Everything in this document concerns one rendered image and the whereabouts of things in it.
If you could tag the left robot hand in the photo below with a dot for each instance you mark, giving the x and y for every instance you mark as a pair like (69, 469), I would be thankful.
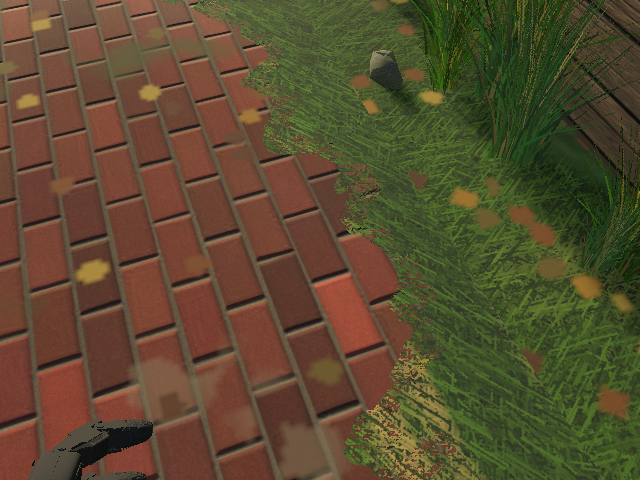
(88, 444)

